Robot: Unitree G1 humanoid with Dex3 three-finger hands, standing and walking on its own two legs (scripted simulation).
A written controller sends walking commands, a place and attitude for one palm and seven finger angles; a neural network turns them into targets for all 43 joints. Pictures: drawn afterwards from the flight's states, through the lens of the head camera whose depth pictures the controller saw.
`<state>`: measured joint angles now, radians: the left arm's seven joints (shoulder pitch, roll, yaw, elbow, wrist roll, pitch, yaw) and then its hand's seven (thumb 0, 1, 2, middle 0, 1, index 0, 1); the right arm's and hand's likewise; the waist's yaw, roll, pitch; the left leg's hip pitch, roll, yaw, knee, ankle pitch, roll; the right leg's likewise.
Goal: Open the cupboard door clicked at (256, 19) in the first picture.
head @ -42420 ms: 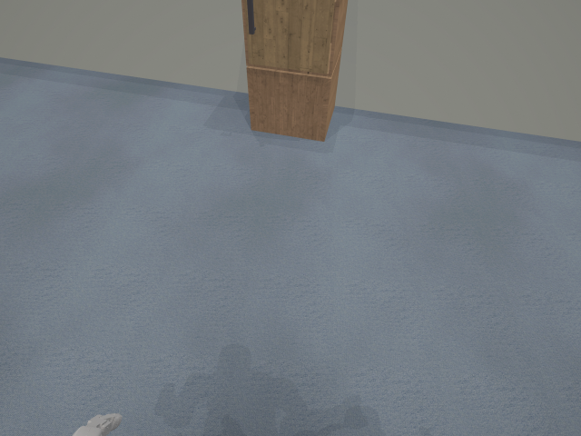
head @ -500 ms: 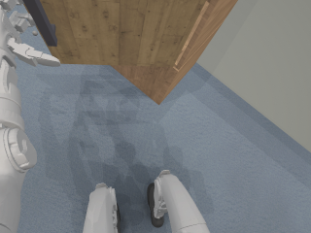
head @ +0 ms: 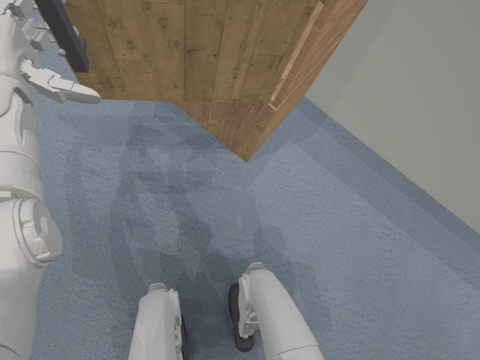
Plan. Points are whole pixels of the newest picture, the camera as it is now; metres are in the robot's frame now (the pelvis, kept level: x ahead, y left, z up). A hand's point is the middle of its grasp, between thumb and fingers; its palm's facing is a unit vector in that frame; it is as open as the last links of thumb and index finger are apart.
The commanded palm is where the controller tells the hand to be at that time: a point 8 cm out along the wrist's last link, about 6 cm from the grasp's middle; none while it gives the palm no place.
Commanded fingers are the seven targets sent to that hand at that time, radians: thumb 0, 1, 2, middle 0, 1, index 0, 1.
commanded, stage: slide the fingers in behind the handle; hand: left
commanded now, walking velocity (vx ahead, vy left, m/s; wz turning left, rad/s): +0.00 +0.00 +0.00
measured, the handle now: (63, 16) +0.62 +0.20 +0.05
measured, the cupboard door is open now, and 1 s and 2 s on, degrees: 43 42 82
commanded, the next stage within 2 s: close the thumb around the handle in 0.12 s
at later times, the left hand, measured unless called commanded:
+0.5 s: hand (65, 53) +0.56 +0.19 +0.04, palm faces -0.03 -1.00 -0.03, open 11.7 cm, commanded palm +0.55 +0.21 +0.04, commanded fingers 0.00 0.34 0.66 -0.36 -1.29 -0.36 -1.29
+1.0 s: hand (75, 49) +0.57 +0.18 +0.04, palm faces -0.04 -1.00 -0.02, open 6.0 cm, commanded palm +0.56 +0.21 +0.04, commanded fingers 0.00 0.90 0.90 -0.40 -1.35 -0.40 -1.35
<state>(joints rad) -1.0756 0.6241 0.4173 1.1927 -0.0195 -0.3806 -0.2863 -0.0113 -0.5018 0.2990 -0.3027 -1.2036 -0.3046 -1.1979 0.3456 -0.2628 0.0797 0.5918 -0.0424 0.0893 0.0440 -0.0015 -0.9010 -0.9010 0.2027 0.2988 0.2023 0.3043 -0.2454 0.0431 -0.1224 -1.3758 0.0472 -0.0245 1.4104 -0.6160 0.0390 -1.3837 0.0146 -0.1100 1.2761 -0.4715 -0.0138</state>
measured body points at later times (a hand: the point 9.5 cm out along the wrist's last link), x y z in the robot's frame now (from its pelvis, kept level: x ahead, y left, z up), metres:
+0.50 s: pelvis +0.00 +0.00 +0.00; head +0.21 +0.04 +0.40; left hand +0.56 +0.25 +0.04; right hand +0.00 -0.26 -0.10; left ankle +0.01 +0.09 -0.59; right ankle +0.06 -0.12 -0.59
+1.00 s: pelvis +0.00 +0.00 +0.00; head +0.21 +0.04 +0.39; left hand +0.57 +0.23 +0.04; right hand +0.00 -0.26 -0.10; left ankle +0.01 +0.09 -0.59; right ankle +0.06 -0.12 -0.59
